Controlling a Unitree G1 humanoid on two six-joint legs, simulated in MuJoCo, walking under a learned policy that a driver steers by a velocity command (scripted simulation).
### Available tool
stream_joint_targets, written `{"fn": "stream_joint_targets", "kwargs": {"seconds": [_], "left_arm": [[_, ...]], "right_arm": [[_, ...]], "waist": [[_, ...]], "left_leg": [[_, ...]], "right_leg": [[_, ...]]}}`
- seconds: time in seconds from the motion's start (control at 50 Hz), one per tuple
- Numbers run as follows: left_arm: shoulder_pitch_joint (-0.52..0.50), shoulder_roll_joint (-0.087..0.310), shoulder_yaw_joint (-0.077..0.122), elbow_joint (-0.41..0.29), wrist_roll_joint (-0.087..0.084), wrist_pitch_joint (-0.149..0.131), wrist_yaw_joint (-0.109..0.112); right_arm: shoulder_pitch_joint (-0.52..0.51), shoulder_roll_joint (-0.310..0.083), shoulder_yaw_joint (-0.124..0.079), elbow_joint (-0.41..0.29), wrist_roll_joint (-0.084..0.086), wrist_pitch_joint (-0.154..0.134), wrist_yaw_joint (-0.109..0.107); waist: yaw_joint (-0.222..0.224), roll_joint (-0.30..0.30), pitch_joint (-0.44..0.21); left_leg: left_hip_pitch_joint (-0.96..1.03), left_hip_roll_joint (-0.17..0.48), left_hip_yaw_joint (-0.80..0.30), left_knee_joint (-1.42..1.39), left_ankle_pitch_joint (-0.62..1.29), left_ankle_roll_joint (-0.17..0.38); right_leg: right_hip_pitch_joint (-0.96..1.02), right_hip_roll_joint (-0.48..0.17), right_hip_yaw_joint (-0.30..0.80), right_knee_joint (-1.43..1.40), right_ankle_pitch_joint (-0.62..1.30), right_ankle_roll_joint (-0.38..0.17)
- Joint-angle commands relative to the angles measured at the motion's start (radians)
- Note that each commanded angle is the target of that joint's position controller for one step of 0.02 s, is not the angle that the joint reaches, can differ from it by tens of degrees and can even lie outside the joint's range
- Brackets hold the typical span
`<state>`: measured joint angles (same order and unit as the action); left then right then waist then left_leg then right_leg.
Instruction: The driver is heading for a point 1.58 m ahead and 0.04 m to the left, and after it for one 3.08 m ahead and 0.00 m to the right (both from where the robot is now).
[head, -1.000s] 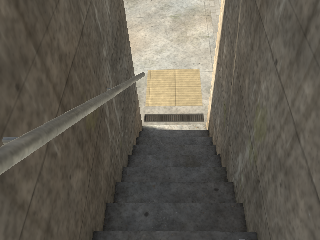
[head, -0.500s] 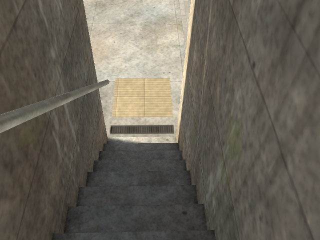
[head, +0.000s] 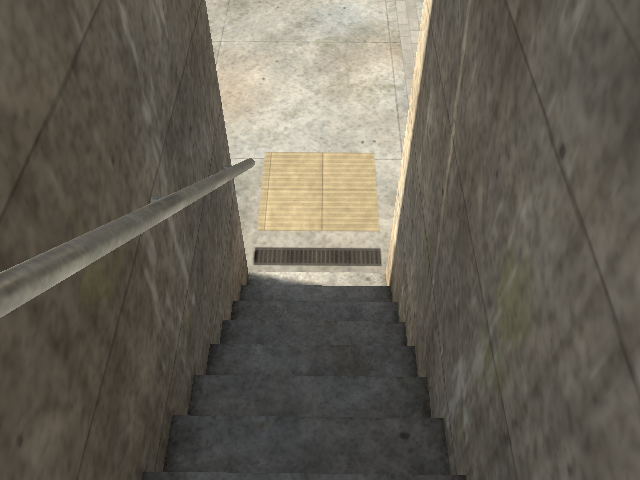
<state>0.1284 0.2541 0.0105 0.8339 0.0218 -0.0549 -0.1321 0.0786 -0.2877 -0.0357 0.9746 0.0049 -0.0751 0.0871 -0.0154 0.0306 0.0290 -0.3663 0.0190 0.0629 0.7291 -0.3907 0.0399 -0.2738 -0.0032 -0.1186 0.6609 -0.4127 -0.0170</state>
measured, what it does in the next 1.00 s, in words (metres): stands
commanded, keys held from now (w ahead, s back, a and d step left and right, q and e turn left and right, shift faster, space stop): no key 0.76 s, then w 0.24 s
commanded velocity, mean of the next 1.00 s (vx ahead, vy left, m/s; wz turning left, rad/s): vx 0.05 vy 0.00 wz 0.00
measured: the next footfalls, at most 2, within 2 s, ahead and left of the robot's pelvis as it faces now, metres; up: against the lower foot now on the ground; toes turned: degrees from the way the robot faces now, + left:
right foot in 1.42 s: +0.23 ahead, -0.04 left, -0.20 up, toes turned +1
left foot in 1.80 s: +0.52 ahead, +0.20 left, -0.40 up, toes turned +7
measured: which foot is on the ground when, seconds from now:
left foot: down 0.00-1.00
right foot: down 0.00-1.00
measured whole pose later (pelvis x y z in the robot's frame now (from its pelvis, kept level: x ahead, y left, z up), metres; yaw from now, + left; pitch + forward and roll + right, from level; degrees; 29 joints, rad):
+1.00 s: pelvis +0.03 +0.01 -0.02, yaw +1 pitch +5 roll -2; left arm 0.27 0.30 0.04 0.95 0.06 -0.10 -0.04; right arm 0.23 -0.33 -0.05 0.91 -0.04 -0.09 0.06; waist 0.01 0.02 -0.01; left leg -0.51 -0.01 0.04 0.97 -0.49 0.12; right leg -0.37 -0.01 -0.11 0.85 -0.58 -0.11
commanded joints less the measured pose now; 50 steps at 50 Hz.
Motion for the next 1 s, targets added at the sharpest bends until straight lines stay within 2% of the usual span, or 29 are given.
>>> {"fn": "stream_joint_targets", "kwargs": {"seconds": [0.02,0.06,0.08,0.1,0.14,0.16,0.24,0.28,0.34,0.42,0.44,0.54,0.56,0.64,0.66,0.7,0.76,0.78,0.82,0.84,0.86,0.88,0.92,0.94,0.96,0.98,1.0], "left_arm": [[0.034,0.117,0.024,-0.012,-0.007,-0.014,0.025],[0.025,0.116,0.020,-0.001,-0.004,-0.019,0.033],[0.020,0.129,0.022,-0.002,-0.008,-0.024,0.044],[0.021,0.124,0.017,0.002,-0.006,-0.026,0.049],[0.028,0.125,0.013,0.013,-0.005,-0.029,0.053],[0.010,0.116,0.015,0.012,0.000,-0.031,0.051],[0.028,0.118,0.011,0.031,-0.002,-0.029,0.054],[0.020,0.116,0.009,0.035,0.000,-0.023,0.050],[0.059,0.117,0.007,0.059,-0.003,-0.021,0.048],[0.060,0.119,0.004,0.069,0.000,-0.021,0.048],[0.041,0.124,0.003,0.071,0.003,-0.022,0.048],[0.062,0.126,0.000,0.092,0.002,-0.022,0.048],[0.055,0.133,0.001,0.092,0.006,-0.021,0.047],[0.056,0.134,0.000,0.097,0.005,-0.019,0.047],[0.064,0.137,0.000,0.098,0.005,-0.025,0.052],[0.056,0.138,-0.001,0.096,0.004,-0.027,0.055],[0.041,0.143,0.001,0.085,0.005,-0.024,0.050],[0.052,0.151,0.006,0.088,0.005,-0.022,0.051],[0.056,0.194,0.029,0.083,0.019,-0.022,0.065],[0.052,0.200,0.038,0.075,0.025,-0.024,0.072],[0.053,0.193,0.043,0.068,0.029,-0.027,0.079],[0.077,0.181,0.044,0.070,0.035,-0.030,0.086],[0.169,0.157,0.049,0.094,0.040,-0.043,0.094],[0.220,0.152,0.051,0.107,0.044,-0.049,0.096],[0.235,0.145,0.050,0.105,0.044,-0.054,0.099],[0.215,0.147,0.046,0.099,0.037,-0.051,0.102],[0.189,0.145,0.039,0.079,0.037,-0.051,0.108]], "right_arm": [[0.013,-0.111,-0.019,-0.045,-0.011,-0.002,0.012],[0.002,-0.129,-0.023,-0.052,-0.010,0.001,0.018],[-0.014,-0.127,-0.020,-0.060,-0.012,0.003,0.025],[-0.012,-0.131,-0.019,-0.062,-0.010,0.004,0.028],[-0.011,-0.143,-0.020,-0.067,-0.010,0.006,0.032],[0.010,-0.135,-0.016,-0.062,-0.014,0.003,0.035],[0.027,-0.139,-0.012,-0.065,-0.013,0.008,0.038],[0.031,-0.138,-0.007,-0.067,-0.009,0.005,0.033],[0.064,-0.131,-0.001,-0.058,-0.005,0.006,0.030],[0.085,-0.134,0.001,-0.057,-0.007,0.007,0.028],[0.067,-0.146,-0.005,-0.067,-0.007,0.004,0.028],[0.111,-0.134,-0.002,-0.057,-0.005,0.004,0.027],[0.114,-0.155,-0.008,-0.055,-0.003,0.004,0.029],[0.125,-0.144,-0.004,-0.054,-0.003,0.006,0.028],[0.129,-0.153,-0.009,-0.055,-0.005,0.008,0.032],[0.131,-0.158,-0.011,-0.057,-0.006,0.010,0.034],[0.130,-0.158,-0.008,-0.053,-0.001,0.005,0.027],[0.141,-0.168,-0.012,-0.049,-0.003,0.006,0.024],[0.149,-0.223,-0.038,-0.055,-0.013,0.007,0.011],[0.144,-0.231,-0.047,-0.064,-0.016,0.007,0.004],[0.135,-0.220,-0.051,-0.073,-0.018,0.004,-0.002],[0.106,-0.205,-0.052,-0.088,-0.025,-0.002,-0.010],[0.074,-0.137,-0.037,-0.109,-0.031,-0.019,-0.022],[0.047,-0.104,-0.026,-0.129,-0.034,-0.028,-0.026],[0.041,-0.067,-0.010,-0.147,-0.043,-0.039,-0.029],[0.026,-0.042,0.004,-0.169,-0.047,-0.049,-0.031],[-0.007,-0.055,0.007,-0.199,-0.051,-0.052,-0.034]], "waist": [[0.007,-0.003,-0.067],[0.009,-0.012,-0.076],[0.009,-0.012,-0.070],[0.012,-0.011,-0.087],[0.012,-0.016,-0.091],[0.009,-0.014,-0.107],[0.014,-0.018,-0.074],[0.017,-0.004,-0.069],[0.024,-0.029,-0.061],[0.024,-0.032,-0.048],[0.023,-0.031,-0.043],[0.022,-0.037,-0.045],[0.022,-0.040,-0.038],[0.022,-0.041,-0.044],[0.021,-0.052,-0.043],[0.016,-0.039,-0.047],[0.017,-0.027,-0.046],[0.016,-0.021,-0.044],[0.008,-0.019,0.012],[0.008,-0.025,0.045],[0.012,-0.029,0.060],[0.024,-0.027,0.057],[0.063,-0.078,0.015],[0.089,-0.111,-0.008],[0.096,-0.141,-0.032],[0.089,-0.119,-0.024],[0.084,-0.075,-0.051]], "left_leg": [[0.098,0.026,-0.039,-0.084,0.455,-0.015],[0.122,0.023,-0.040,-0.085,0.445,-0.009],[0.113,0.028,-0.048,-0.081,0.468,-0.006],[0.125,0.029,-0.051,-0.081,0.489,-0.004],[0.133,0.027,-0.052,-0.084,0.476,-0.003],[0.135,0.026,-0.052,-0.085,0.438,-0.004],[0.114,0.029,-0.064,-0.108,0.347,0.000],[0.105,0.022,-0.061,-0.124,0.325,0.004],[0.090,0.015,-0.064,-0.124,0.312,0.008],[0.081,0.007,-0.057,-0.122,0.314,0.010],[0.081,-0.001,-0.052,-0.113,0.340,0.012],[0.077,-0.004,-0.049,-0.109,0.344,0.014],[0.064,-0.005,-0.048,-0.104,0.360,0.013],[0.060,-0.008,-0.042,-0.098,0.346,0.009],[0.058,-0.005,-0.046,-0.086,0.358,0.007],[0.061,-0.006,-0.045,-0.085,0.361,0.006],[0.057,-0.002,-0.047,-0.077,0.356,-0.003],[0.056,-0.002,-0.051,-0.095,0.261,0.002],[-0.002,0.000,-0.084,-0.146,-0.158,0.047],[-0.048,0.005,-0.110,-0.154,-0.293,0.077],[-0.089,0.012,-0.130,-0.141,-0.340,0.107],[-0.132,0.010,-0.139,-0.105,-0.331,0.133],[-0.277,-0.003,-0.124,0.037,-0.261,0.147],[-0.378,-0.021,-0.086,0.148,-0.204,0.128],[-0.461,-0.034,-0.031,0.261,-0.099,0.097],[-0.512,-0.026,-0.008,0.307,-0.025,0.073],[-0.525,-0.025,-0.002,0.328,0.006,0.064]], "right_leg": [[-0.023,-0.024,0.021,-0.046,0.292,0.027],[-0.040,-0.026,0.020,-0.047,0.250,0.036],[-0.054,-0.023,0.010,-0.024,0.224,0.047],[-0.052,-0.027,0.014,-0.020,0.228,0.051],[-0.059,-0.032,0.018,-0.018,0.208,0.055],[-0.055,-0.030,0.017,-0.020,0.164,0.054],[-0.063,-0.034,0.021,-0.030,0.106,0.056],[-0.056,-0.036,0.020,-0.020,0.101,0.048],[-0.037,-0.038,0.018,-0.026,0.106,0.044],[-0.032,-0.040,0.017,-0.028,0.122,0.042],[-0.041,-0.039,0.016,-0.020,0.140,0.040],[-0.025,-0.042,0.015,-0.022,0.162,0.038],[-0.022,-0.040,0.016,-0.013,0.169,0.038],[-0.012,-0.041,0.018,-0.018,0.185,0.038],[-0.010,-0.039,0.018,-0.023,0.199,0.045],[-0.011,-0.039,0.019,-0.022,0.200,0.047],[-0.008,-0.036,0.022,-0.028,0.206,0.037],[-0.011,-0.033,0.019,-0.041,0.120,0.031],[-0.050,-0.031,0.029,-0.064,-0.153,-0.006],[-0.073,-0.044,0.055,-0.078,-0.225,-0.038],[-0.082,-0.057,0.080,-0.080,-0.253,-0.071],[-0.071,-0.074,0.111,-0.070,-0.258,-0.112],[0.019,-0.121,0.211,-0.063,-0.254,-0.207],[0.085,-0.163,0.306,-0.087,-0.258,-0.267],[0.140,-0.227,0.425,-0.121,-0.250,-0.330],[0.122,-0.281,0.508,-0.122,-0.196,-0.374],[0.108,-0.281,0.507,-0.097,-0.147,-0.383]]}}
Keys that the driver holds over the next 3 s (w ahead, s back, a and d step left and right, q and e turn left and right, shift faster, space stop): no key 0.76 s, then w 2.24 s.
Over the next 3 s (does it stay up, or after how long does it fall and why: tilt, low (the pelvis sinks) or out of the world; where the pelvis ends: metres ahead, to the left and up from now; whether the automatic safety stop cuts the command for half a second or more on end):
stays up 0.98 0.07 -0.82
